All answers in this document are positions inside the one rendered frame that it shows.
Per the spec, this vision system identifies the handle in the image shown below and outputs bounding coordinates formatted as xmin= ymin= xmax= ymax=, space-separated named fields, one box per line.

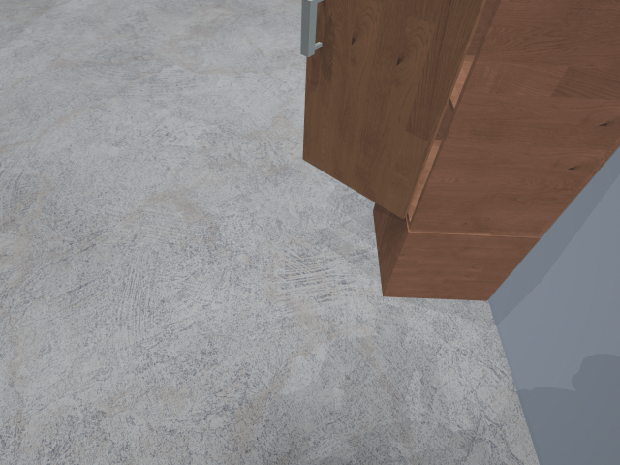
xmin=300 ymin=0 xmax=324 ymax=57

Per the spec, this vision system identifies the cupboard door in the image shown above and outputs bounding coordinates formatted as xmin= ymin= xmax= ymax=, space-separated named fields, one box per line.
xmin=303 ymin=0 xmax=486 ymax=219

